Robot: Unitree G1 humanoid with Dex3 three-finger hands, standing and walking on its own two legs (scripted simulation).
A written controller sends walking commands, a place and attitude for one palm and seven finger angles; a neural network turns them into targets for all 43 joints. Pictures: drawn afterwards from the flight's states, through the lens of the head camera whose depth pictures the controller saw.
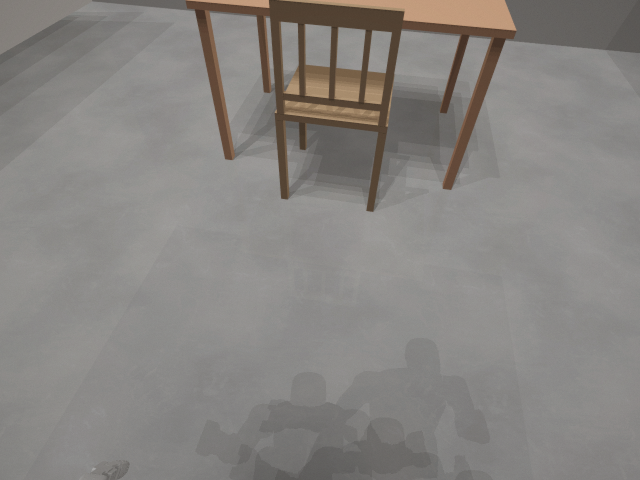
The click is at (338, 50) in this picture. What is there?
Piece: chair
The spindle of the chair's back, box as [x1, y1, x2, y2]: [329, 26, 337, 98]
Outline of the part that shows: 331,26 329,98 334,97 337,45 337,27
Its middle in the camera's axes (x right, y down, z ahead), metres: +0.04 -0.60 +1.32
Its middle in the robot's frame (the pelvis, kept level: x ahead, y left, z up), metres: +1.38 +0.03 -0.11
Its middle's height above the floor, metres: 0.65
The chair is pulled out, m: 0.00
